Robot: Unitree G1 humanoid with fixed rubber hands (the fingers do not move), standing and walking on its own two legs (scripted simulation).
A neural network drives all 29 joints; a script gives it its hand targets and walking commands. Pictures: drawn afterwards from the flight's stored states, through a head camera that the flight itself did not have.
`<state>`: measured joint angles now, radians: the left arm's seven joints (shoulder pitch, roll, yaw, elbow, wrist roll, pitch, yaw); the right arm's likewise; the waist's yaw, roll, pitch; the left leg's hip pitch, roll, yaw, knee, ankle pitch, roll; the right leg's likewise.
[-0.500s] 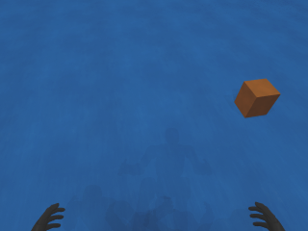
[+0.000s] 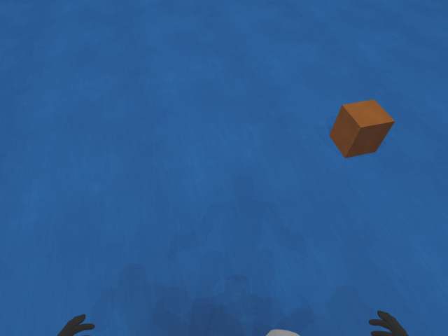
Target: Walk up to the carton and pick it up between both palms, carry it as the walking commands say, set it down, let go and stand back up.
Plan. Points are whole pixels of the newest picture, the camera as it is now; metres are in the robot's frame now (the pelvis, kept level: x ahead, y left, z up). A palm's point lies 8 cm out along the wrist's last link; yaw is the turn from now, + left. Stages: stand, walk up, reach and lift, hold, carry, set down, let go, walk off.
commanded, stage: walk up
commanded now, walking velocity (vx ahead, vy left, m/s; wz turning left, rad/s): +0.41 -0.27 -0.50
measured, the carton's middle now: (359, 129) +1.28 -0.78 -0.65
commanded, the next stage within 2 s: none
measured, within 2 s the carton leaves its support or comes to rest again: neither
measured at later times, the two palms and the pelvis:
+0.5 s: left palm (158, 333) +0.14 +0.14 -0.12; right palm (425, 271) +0.26 -0.39 -0.10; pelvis +0.14 -0.12 +0.00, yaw -17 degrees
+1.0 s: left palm (259, 151) +0.61 -0.08 -0.12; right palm (445, 323) +0.17 -0.40 -0.11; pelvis +0.37 -0.21 +0.00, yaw -26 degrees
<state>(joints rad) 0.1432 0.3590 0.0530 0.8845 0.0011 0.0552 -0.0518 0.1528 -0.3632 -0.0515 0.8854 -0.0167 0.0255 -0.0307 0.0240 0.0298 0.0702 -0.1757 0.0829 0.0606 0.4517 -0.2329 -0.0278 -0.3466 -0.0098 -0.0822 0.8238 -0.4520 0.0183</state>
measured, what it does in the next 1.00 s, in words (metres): walks ahead, turning right: right foot, then left foot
